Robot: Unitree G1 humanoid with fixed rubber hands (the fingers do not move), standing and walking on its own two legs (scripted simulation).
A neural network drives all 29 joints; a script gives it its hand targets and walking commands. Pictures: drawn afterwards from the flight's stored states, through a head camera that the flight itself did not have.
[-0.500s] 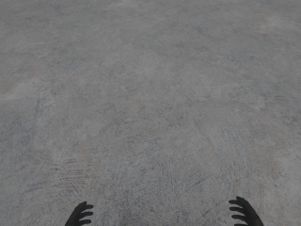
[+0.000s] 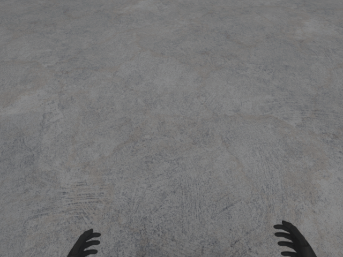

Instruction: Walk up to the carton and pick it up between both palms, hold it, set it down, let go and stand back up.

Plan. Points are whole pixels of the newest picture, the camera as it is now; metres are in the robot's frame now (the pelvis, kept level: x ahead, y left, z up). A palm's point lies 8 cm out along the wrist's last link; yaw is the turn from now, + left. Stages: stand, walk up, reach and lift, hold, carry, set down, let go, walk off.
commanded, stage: stand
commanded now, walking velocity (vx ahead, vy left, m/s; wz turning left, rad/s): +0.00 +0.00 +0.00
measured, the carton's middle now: out of the picture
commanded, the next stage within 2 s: none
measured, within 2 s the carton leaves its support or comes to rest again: neither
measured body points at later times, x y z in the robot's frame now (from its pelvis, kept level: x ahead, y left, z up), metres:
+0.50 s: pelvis +0.00 +0.00 +0.00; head +0.01 +0.00 +0.45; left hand +0.13 +0.26 -0.10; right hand +0.14 -0.28 -0.09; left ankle +0.00 +0.12 -0.72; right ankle +0.00 -0.12 -0.72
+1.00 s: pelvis -0.02 +0.00 +0.00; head -0.01 +0.00 +0.45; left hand +0.11 +0.26 -0.11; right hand +0.11 -0.28 -0.10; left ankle +0.00 +0.12 -0.72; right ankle +0.00 -0.12 -0.72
